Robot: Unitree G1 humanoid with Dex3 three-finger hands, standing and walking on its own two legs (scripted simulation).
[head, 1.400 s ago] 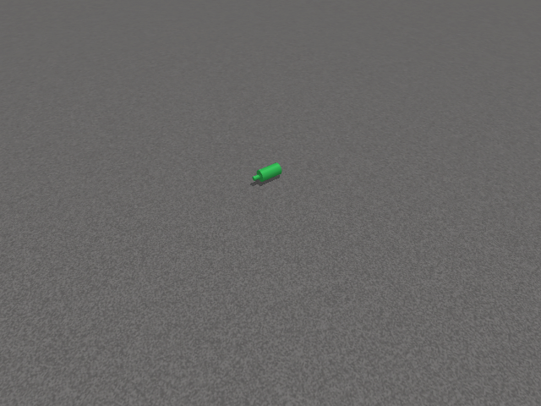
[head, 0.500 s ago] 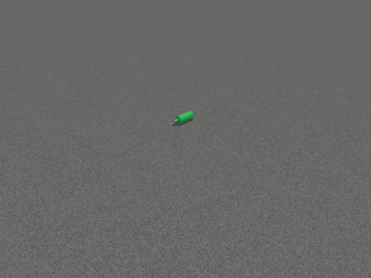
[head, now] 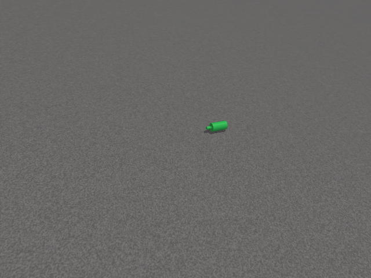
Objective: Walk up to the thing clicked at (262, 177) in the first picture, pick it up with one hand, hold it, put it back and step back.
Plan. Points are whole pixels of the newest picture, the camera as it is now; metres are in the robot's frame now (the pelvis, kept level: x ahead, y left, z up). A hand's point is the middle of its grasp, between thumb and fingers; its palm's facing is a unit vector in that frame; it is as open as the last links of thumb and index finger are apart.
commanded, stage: walk up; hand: left
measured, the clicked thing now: (216, 126) +1.36 -0.21 -0.73
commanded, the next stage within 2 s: none
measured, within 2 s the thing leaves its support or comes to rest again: neither
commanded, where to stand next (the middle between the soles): +1.16 -0.58 m, yaw +26 degrees
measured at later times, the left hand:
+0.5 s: hand (114, 210) +0.32 +0.21 -0.14, palm faces +0.14 -0.93 -0.34, open 7.4 cm
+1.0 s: hand (161, 185) +0.44 +0.10 -0.18, palm faces +0.23 -0.93 -0.28, open 7.4 cm
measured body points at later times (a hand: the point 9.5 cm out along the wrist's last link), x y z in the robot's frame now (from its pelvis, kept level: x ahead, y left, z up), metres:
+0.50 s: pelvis +0.24 -0.09 -0.03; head +0.27 -0.08 +0.42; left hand +0.31 +0.26 -0.12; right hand +0.31 -0.42 -0.13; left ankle +0.08 +0.12 -0.72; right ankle +0.37 -0.21 -0.73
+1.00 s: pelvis +0.48 -0.16 -0.02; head +0.51 -0.12 +0.42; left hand +0.43 +0.15 -0.16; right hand +0.66 -0.45 -0.10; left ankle +0.54 -0.04 -0.73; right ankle +0.42 -0.25 -0.66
